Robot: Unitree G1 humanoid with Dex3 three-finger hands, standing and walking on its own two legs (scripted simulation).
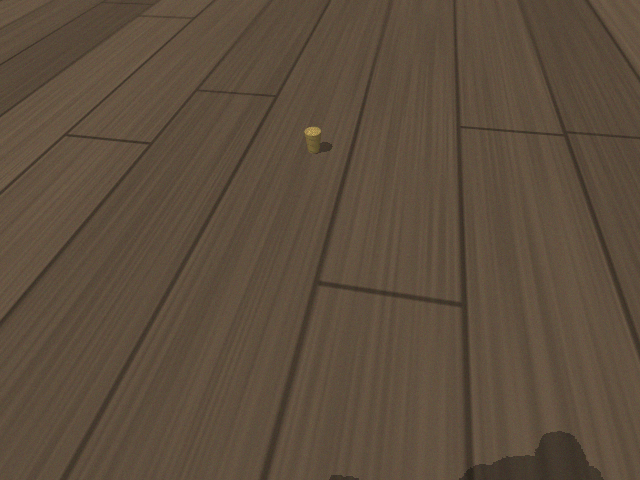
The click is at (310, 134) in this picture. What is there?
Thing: tapered cup
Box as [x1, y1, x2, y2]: [304, 127, 320, 153]
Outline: 308,127 304,131 307,148 309,152 314,153 317,152 319,148 320,129 317,127
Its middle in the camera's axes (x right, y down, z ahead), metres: -0.03 -0.52 +2.08
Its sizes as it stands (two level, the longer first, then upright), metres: 0.087 0.087 0.117
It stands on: the floor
